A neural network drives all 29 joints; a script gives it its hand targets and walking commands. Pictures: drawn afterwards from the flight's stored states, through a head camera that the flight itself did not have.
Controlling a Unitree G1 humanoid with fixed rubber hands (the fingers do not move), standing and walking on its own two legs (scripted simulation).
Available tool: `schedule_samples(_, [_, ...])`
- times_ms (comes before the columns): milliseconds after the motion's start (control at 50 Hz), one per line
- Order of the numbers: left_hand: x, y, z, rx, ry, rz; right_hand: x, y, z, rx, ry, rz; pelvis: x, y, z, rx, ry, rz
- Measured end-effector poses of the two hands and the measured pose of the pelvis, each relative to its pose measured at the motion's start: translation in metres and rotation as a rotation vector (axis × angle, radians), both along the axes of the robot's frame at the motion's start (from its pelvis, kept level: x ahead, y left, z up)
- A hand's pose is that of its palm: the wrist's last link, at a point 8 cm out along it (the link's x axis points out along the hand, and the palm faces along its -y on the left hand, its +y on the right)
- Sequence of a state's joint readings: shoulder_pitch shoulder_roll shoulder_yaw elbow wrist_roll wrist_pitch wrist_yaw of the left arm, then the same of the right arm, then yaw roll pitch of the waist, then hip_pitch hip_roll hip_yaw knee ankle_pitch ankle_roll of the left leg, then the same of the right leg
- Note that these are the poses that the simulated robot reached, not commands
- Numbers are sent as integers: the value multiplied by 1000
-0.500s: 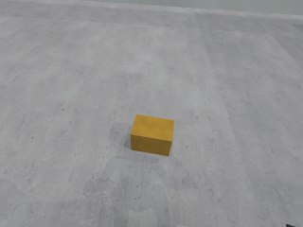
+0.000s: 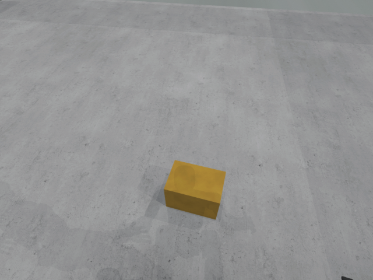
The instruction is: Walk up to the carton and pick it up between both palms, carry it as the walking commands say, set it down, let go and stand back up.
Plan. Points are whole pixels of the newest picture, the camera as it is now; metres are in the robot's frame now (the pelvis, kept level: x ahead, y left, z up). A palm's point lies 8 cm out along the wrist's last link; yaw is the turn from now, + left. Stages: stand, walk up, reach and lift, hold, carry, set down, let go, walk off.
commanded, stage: walk up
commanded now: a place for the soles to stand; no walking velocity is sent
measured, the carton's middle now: (195, 189) +0.69 +0.00 -0.66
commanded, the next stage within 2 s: none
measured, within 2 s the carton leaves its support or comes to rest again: neither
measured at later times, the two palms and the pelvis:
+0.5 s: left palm (64, 256) +0.19 +0.30 -0.08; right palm out of the picture +0.18 -0.36 -0.11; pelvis +0.08 -0.04 +0.00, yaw +3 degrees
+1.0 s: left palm out of the picture +0.13 +0.38 -0.07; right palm (353, 243) +0.24 -0.34 -0.05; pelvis +0.11 +0.01 +0.01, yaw +3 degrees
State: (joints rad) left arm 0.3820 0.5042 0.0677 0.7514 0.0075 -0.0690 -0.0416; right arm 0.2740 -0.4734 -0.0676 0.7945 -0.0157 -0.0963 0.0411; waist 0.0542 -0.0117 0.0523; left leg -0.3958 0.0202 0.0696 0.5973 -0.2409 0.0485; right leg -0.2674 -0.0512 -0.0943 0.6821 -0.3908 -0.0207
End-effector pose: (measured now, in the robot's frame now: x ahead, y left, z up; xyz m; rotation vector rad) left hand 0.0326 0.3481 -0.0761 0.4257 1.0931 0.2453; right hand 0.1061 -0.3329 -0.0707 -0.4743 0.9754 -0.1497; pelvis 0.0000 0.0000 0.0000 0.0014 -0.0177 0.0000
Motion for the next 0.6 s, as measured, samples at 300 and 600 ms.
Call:
schedule_samples(300, [118, -48, -15, 14, -78, -38, 49, -41, -22, -10, 48, -93, 61, -35, -13, -1, -5, 22])
schedule_samples(600, [167, -49, 5, 21, -109, 2, 86, -21, -31, 58, 108, -86, 80, -34, 3, 11, -9, 53])
